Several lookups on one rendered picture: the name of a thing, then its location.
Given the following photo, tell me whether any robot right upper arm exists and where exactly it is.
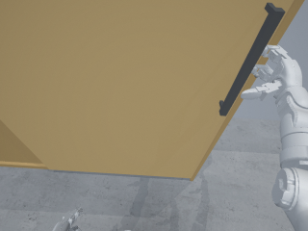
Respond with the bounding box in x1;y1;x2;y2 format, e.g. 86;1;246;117
271;167;308;231

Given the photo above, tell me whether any robot right forearm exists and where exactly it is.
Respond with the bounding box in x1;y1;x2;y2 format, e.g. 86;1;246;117
275;86;308;170

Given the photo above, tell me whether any robot left hand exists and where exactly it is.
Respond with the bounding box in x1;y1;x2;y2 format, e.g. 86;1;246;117
52;208;83;231

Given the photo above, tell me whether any wardrobe door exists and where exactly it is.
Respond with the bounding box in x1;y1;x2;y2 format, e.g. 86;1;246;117
0;120;43;164
0;0;294;179

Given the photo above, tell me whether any handle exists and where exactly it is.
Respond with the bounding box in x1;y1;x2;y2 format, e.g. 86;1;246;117
219;2;285;116

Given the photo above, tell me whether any robot right hand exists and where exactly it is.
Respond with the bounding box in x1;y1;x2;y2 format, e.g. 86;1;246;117
241;44;302;101

